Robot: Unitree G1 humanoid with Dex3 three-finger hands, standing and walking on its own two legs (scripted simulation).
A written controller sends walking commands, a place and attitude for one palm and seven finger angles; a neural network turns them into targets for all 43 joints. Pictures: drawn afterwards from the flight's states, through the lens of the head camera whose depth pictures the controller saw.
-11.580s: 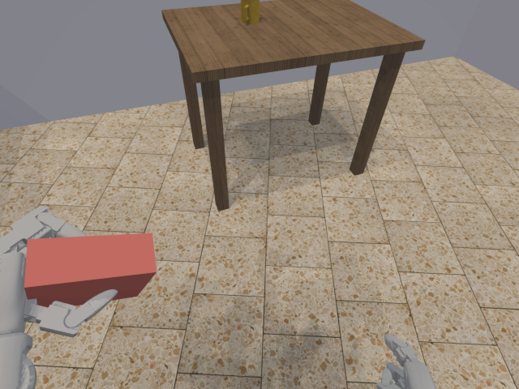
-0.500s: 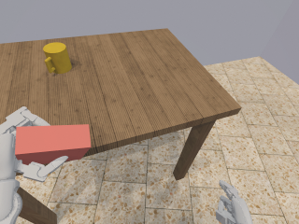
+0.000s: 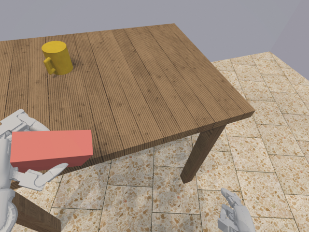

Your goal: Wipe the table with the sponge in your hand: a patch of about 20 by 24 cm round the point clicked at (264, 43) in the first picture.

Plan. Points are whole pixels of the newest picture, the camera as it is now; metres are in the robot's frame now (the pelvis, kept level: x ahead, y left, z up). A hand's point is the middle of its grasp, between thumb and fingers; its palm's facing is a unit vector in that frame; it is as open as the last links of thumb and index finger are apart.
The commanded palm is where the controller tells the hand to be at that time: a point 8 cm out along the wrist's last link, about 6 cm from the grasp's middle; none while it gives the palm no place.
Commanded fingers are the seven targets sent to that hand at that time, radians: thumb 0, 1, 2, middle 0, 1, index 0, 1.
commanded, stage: come to a stop and stand still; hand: left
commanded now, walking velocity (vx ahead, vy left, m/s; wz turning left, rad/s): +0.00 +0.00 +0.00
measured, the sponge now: (64, 151) +0.23 +0.21 +0.13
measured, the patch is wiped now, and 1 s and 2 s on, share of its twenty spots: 0.00 0.00 0.00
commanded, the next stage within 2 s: look again from close up in 0.84 s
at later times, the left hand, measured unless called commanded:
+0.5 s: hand (41, 156) +0.21 +0.24 +0.15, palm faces +0.41 -0.83 -0.38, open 9.4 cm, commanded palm +0.15 +0.26 +0.17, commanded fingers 0.00 0.10 1.30 -1.20 -1.60 -1.20 -1.60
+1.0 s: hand (40, 152) +0.22 +0.25 +0.15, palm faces +0.39 -0.84 -0.37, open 9.4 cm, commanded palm +0.16 +0.27 +0.17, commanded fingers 0.00 0.10 1.30 -1.20 -1.60 -1.20 -1.60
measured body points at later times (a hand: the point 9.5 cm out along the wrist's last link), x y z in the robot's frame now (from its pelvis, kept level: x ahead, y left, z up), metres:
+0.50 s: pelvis -0.01 -0.01 +0.00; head +0.00 +0.00 +0.45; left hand +0.18 +0.28 +0.17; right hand +0.15 -0.25 -0.08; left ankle +0.01 +0.09 -0.74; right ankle +0.01 -0.14 -0.74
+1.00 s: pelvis +0.00 -0.01 +0.00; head +0.02 +0.01 +0.45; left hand +0.19 +0.29 +0.17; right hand +0.19 -0.22 -0.07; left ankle +0.01 +0.09 -0.74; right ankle +0.01 -0.14 -0.74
